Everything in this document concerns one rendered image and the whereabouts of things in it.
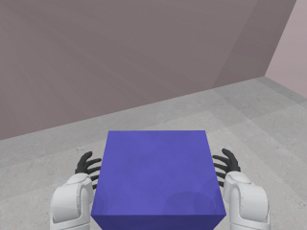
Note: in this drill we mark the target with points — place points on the carton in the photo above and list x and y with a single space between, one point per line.
157 180

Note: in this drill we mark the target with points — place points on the right robot forearm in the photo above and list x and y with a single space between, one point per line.
249 207

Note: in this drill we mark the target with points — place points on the left robot hand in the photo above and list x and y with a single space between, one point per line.
83 165

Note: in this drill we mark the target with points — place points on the left robot forearm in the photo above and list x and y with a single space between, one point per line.
69 207

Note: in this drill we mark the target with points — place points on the right robot hand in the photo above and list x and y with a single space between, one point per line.
232 165

